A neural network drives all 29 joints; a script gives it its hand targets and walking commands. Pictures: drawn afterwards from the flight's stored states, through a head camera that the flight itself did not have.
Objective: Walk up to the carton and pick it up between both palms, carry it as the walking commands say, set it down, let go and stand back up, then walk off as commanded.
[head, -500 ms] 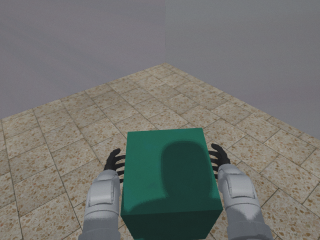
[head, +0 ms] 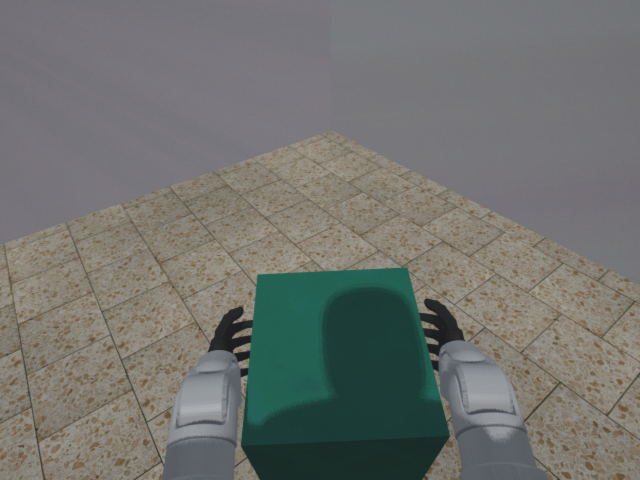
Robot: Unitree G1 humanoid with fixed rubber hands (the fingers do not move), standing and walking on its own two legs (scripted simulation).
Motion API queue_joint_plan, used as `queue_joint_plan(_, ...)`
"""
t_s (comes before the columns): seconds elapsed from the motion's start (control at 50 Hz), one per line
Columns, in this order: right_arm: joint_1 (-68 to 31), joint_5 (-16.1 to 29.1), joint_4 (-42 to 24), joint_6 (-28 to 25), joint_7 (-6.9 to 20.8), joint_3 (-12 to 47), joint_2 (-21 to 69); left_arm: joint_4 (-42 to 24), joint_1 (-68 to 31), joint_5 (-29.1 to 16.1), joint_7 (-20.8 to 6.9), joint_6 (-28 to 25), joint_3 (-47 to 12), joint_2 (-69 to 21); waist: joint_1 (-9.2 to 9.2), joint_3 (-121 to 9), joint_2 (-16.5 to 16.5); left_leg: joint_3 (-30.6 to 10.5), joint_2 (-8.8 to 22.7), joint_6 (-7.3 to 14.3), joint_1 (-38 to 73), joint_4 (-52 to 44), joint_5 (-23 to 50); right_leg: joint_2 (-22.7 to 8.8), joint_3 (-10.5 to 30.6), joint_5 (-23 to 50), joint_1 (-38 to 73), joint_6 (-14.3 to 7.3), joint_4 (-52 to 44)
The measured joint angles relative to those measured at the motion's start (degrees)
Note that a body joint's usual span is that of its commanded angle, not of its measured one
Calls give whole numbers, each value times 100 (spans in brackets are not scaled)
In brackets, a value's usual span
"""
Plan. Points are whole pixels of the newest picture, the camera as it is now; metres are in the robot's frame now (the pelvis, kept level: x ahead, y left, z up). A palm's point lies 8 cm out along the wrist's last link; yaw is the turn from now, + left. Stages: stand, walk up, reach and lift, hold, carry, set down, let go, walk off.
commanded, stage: hold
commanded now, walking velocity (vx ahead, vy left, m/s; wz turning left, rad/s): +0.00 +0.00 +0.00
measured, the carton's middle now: (337, 387) +0.28 +0.00 -0.02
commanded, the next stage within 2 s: carry in 0.80 s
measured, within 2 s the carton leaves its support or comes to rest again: neither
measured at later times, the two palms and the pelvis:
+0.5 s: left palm (220, 369) +0.27 +0.15 +0.05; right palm (451, 356) +0.28 -0.15 +0.05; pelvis -0.01 +0.00 +0.00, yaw +0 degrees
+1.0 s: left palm (217, 372) +0.27 +0.15 +0.05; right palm (450, 357) +0.27 -0.14 +0.05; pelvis -0.02 +0.00 -0.02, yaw +1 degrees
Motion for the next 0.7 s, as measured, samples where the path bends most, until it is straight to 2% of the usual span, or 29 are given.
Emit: queue_joint_plan(0.7,-100,20,93,-12,-34,-56,23,60,-74,39,-37,-19,109,-16,-11,9,-3,5,-2,3,-112,164,-21,2,-57,0,-80,8,107)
